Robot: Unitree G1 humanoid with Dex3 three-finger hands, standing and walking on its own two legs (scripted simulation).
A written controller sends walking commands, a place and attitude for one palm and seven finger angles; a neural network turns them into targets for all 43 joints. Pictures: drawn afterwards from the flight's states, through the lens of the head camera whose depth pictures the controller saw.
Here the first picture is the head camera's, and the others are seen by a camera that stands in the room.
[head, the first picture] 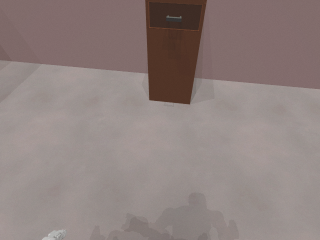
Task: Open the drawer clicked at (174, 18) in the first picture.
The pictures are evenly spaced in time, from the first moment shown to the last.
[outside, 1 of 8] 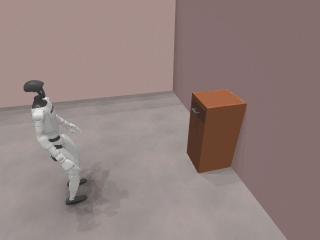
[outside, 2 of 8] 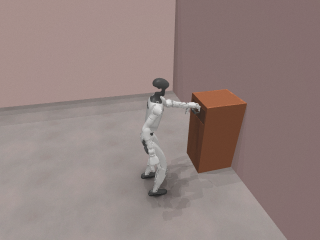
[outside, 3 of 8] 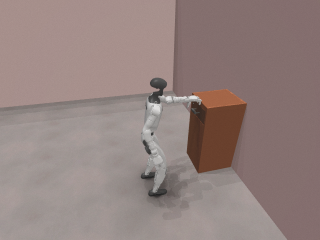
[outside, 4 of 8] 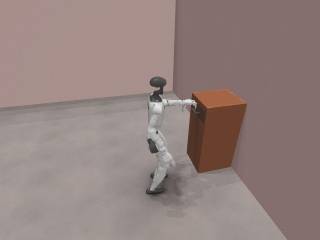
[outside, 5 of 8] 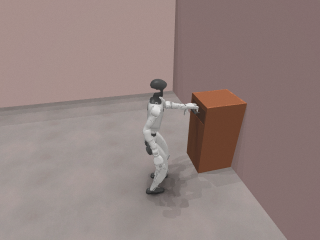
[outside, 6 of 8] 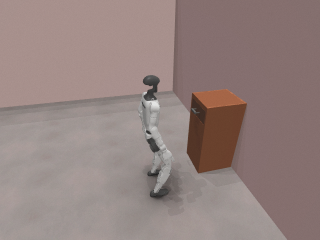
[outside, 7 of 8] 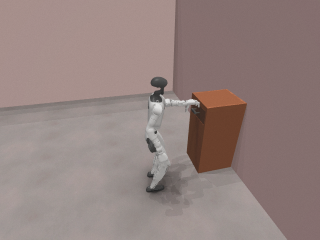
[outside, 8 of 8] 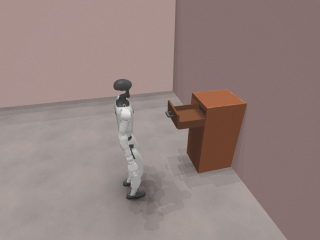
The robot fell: no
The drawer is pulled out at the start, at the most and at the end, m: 0.00 0.30 0.30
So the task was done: yes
